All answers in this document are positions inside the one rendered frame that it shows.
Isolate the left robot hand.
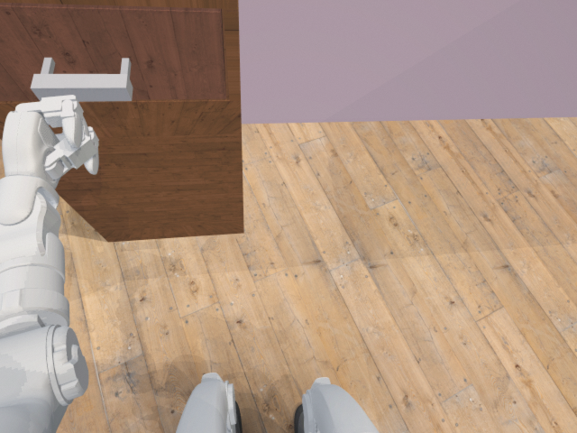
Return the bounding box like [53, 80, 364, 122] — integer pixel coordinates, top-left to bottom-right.
[2, 95, 99, 189]

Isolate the robot thigh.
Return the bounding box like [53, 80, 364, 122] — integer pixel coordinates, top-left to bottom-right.
[302, 384, 380, 433]
[176, 380, 236, 433]

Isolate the cabinet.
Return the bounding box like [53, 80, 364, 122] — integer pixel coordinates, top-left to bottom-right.
[0, 0, 244, 242]

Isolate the left robot thigh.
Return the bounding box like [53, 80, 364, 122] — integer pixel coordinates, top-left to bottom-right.
[176, 380, 236, 433]

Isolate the right robot thigh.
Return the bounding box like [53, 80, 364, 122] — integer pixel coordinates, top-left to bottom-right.
[302, 384, 380, 433]

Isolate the robot left upper arm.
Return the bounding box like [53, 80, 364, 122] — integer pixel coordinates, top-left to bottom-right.
[0, 325, 88, 433]

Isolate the drawer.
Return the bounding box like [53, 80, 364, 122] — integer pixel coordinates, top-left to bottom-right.
[0, 3, 226, 101]

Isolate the handle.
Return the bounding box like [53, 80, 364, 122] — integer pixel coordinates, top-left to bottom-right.
[31, 58, 133, 102]

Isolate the left robot forearm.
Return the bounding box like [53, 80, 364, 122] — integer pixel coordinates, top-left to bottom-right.
[0, 175, 70, 339]

